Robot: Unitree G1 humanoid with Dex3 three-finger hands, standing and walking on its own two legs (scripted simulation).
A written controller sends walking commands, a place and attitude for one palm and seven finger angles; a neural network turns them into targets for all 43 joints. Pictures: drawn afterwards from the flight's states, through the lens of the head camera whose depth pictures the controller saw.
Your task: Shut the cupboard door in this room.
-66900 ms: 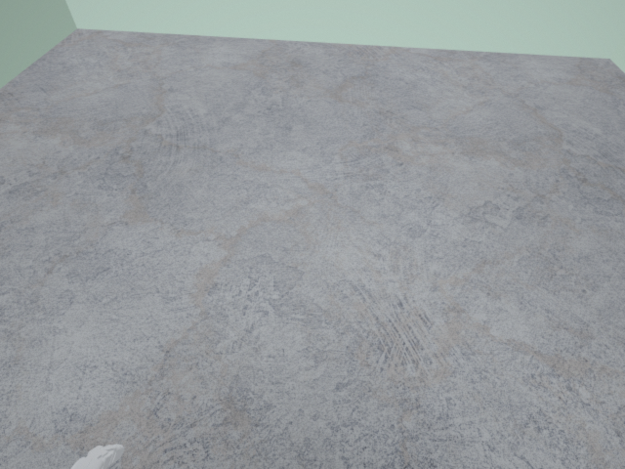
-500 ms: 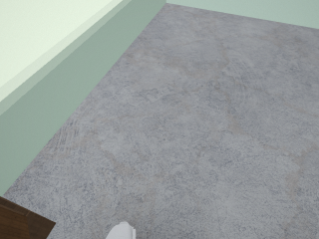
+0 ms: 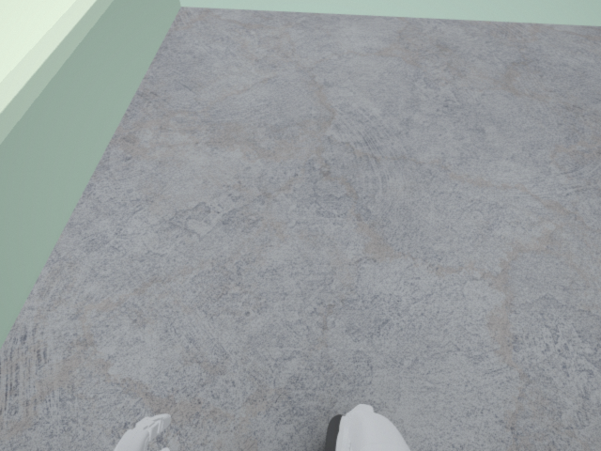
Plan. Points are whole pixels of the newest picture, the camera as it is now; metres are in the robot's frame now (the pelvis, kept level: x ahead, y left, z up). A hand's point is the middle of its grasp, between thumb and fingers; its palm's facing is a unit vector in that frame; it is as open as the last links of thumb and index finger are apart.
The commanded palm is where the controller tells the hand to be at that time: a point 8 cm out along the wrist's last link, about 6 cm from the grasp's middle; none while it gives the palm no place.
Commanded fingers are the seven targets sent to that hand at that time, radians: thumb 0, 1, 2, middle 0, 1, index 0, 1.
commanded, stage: walk to a spot facing it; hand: left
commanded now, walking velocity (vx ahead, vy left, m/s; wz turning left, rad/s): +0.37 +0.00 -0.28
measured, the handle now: out of the picture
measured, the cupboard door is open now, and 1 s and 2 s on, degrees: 50 50 50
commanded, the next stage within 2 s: turn to face it in 0.52 s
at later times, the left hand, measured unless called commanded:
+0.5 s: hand (226, 407) +0.20 +0.12 -0.16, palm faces +0.05 -0.98 -0.18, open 7.3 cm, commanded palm none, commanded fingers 0.00 0.90 0.90 -0.20 -0.30 -0.20 -0.30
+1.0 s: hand (229, 247) +0.49 +0.16 -0.16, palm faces +0.11 -0.98 -0.19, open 7.4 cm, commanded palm none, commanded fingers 0.00 0.90 0.90 -0.20 -0.30 -0.20 -0.30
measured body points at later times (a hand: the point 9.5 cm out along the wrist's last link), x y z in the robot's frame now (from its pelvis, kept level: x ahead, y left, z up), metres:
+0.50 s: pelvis +0.23 -0.05 +0.01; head +0.25 -0.05 +0.46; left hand +0.20 +0.17 -0.15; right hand +0.31 -0.28 -0.14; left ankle +0.35 +0.10 -0.68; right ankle +0.15 -0.09 -0.73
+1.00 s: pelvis +0.39 -0.04 +0.00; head +0.42 -0.02 +0.45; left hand +0.48 +0.21 -0.14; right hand +0.44 -0.29 -0.14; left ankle +0.41 +0.06 -0.73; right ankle +0.45 -0.18 -0.70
